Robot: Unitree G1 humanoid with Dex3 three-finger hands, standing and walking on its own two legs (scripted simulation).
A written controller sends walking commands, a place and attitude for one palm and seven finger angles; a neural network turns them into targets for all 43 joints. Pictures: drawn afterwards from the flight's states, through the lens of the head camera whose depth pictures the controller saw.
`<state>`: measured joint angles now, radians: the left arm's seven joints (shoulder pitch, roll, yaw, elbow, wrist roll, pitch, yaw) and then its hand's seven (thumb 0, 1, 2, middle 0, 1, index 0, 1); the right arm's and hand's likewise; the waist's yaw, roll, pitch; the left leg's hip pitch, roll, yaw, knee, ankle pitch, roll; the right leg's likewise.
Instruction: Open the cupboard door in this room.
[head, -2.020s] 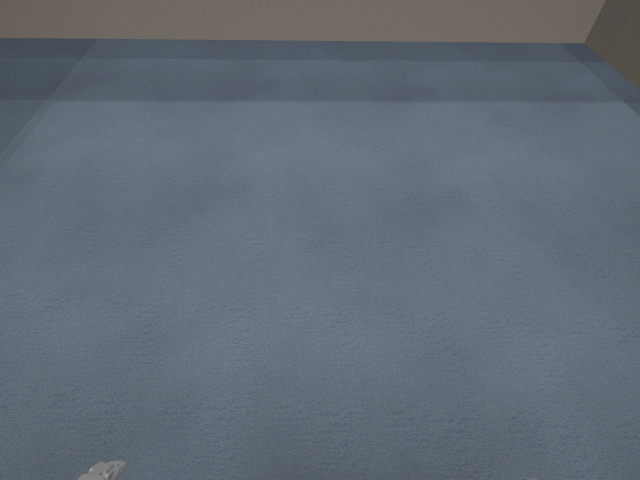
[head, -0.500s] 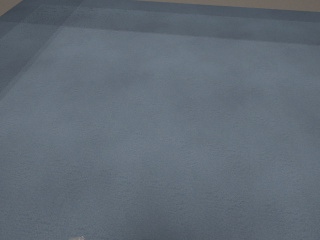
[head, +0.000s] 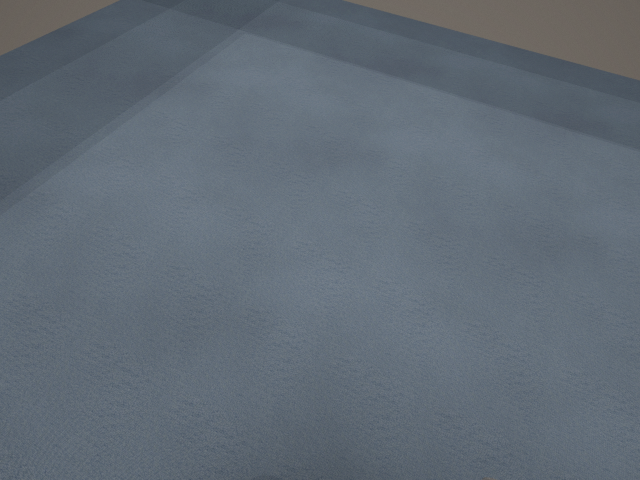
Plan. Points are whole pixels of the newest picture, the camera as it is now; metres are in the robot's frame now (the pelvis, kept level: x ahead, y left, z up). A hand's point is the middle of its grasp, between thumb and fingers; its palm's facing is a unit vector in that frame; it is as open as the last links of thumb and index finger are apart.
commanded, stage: turn or walk to find it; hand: left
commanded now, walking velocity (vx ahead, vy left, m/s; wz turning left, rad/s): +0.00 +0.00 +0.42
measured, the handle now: out of the picture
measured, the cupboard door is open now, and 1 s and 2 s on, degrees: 0 0 0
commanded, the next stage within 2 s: stand and wait in 1.20 s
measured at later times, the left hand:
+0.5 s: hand out of the picture +0.01 +0.18 -0.14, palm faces +0.23 -0.94 -0.26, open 7.4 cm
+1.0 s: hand out of the picture -0.07 +0.24 -0.15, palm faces +0.43 -0.87 -0.24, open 7.4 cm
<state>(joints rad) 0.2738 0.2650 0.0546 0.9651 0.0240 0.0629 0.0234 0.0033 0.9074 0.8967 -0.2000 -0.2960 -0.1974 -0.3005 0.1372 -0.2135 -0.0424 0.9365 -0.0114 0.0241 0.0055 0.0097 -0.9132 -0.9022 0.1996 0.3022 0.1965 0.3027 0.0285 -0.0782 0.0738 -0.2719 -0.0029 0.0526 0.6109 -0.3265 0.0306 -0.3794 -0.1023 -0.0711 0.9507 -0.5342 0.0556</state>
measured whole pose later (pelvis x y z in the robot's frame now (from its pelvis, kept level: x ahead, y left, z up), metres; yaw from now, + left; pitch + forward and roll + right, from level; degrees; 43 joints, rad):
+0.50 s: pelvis -0.03 -0.02 +0.01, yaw +13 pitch -1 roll +0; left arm 0.23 0.17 0.03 0.89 0.03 0.02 0.02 0.00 0.91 0.90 -0.20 -0.30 -0.20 -0.30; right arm 0.24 -0.24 -0.08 0.98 -0.02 0.08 0.02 0.01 -0.91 -0.90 0.20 0.30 0.20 0.30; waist -0.02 0.03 0.05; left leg -0.48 -0.01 -0.02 1.11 -0.40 -0.03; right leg -0.22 -0.06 -0.11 0.52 -0.28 -0.01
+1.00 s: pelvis -0.05 +0.02 +0.02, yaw +24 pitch +1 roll -1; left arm 0.19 0.24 0.07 0.94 0.02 0.06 0.01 0.00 0.91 0.90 -0.20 -0.30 -0.19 -0.30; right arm 0.20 -0.17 -0.03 0.95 -0.02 0.02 -0.01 0.01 -0.91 -0.90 0.20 0.30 0.20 0.30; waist -0.01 -0.02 0.06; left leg -0.24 -0.03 -0.01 0.45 -0.22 0.05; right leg -0.41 -0.06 -0.03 0.93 -0.44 0.08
